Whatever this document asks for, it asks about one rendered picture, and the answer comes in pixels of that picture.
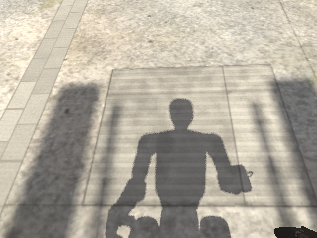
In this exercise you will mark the right robot hand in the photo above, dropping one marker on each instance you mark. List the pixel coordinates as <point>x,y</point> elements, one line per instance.
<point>294,232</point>

